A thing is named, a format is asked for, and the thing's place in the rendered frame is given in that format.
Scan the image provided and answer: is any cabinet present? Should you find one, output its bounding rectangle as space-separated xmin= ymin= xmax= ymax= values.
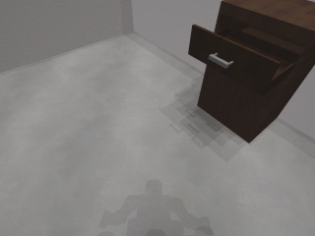
xmin=197 ymin=0 xmax=315 ymax=144

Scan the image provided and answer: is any drawer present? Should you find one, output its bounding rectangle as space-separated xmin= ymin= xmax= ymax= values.
xmin=188 ymin=24 xmax=301 ymax=96

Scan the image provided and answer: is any handle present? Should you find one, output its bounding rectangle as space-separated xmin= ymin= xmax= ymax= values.
xmin=208 ymin=53 xmax=233 ymax=69

